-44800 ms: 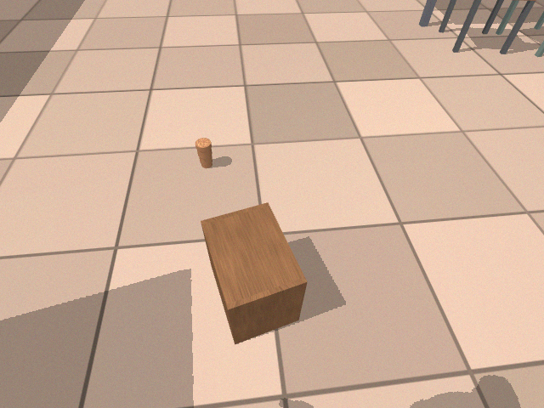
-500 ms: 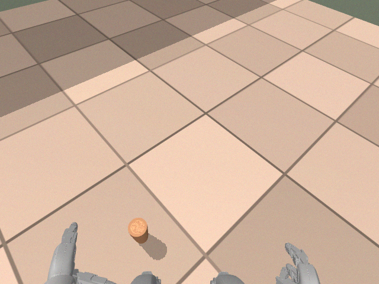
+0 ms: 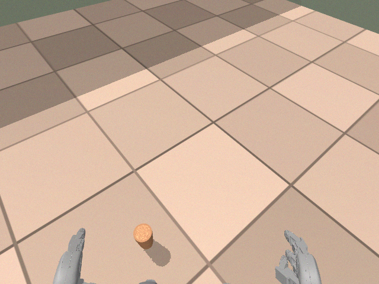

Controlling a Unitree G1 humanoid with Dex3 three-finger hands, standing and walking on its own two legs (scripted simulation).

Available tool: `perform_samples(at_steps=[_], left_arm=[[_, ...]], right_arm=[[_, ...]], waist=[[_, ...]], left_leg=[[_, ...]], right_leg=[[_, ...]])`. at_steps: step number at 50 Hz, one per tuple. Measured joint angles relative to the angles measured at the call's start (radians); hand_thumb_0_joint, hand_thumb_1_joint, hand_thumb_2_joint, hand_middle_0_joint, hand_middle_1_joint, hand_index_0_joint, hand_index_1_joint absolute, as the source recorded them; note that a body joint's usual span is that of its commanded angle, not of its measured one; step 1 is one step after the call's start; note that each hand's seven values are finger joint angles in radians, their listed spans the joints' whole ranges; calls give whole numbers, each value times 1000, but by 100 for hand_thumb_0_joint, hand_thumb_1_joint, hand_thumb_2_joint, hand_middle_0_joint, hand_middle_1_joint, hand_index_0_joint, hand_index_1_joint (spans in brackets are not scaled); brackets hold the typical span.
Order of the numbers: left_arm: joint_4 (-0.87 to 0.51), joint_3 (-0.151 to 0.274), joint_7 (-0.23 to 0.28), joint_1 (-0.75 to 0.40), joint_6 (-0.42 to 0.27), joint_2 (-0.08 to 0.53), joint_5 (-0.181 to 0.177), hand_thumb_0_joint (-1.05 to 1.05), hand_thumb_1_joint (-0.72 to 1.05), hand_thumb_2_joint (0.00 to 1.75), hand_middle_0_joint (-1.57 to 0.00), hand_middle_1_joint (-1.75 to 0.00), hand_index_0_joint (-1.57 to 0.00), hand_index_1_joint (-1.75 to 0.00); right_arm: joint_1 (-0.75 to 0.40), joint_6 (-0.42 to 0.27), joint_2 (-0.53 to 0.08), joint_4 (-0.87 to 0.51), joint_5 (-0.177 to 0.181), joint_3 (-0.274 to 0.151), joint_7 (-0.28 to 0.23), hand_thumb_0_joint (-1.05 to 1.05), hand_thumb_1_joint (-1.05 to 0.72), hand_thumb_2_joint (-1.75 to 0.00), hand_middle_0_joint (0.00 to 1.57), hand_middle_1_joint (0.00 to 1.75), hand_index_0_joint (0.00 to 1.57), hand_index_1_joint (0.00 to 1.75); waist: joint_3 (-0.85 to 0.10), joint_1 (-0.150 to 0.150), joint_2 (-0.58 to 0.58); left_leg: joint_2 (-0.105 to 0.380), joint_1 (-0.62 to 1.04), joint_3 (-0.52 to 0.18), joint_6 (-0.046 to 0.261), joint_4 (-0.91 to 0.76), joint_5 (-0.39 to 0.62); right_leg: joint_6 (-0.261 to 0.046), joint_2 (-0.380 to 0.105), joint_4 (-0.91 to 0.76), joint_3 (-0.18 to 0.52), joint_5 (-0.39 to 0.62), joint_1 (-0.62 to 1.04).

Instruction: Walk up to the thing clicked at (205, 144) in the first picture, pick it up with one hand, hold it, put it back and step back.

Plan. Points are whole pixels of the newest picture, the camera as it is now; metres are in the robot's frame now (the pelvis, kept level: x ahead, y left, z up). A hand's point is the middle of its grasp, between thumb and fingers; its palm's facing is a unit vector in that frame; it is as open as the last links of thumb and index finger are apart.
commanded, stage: home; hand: left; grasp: from the side
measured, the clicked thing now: (144, 238) +0.41 +0.19 -0.64
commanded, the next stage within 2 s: stand in 1.28 s
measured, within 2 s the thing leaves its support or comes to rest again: neither
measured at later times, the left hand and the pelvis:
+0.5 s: hand (102, 275) +0.16 +0.18 -0.06, palm faces +0.09 -0.95 -0.29, open 17.4 cm; pelvis -0.01 +0.00 +0.00, yaw +0 degrees
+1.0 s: hand (100, 277) +0.16 +0.18 -0.05, palm faces +0.09 -0.95 -0.29, open 17.3 cm; pelvis -0.01 +0.00 +0.00, yaw +0 degrees
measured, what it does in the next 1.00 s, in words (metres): stands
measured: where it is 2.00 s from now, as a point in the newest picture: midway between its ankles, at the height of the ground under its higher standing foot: outside the picture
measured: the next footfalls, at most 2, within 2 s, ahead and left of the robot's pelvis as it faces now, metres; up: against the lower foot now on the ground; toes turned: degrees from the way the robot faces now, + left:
none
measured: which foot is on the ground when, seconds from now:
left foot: down 0.00-1.00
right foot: down 0.00-1.00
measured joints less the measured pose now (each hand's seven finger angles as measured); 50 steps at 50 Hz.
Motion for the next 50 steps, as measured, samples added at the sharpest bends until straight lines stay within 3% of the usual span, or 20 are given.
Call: perform_samples(at_steps=[50], left_arm=[[35, 5, -13, -13, -22, -7, 1, -1, -52, 7, -6, -6, -6, -6]], right_arm=[[8, -23, 5, 27, -3, -2, 5, 1, -90, -90, 20, 30, 20, 30]], waist=[[14, 2, -1]], left_leg=[[0, 20, 9, 2, -18, 19]], right_leg=[[1, 1, -14, 9, 20, 15]])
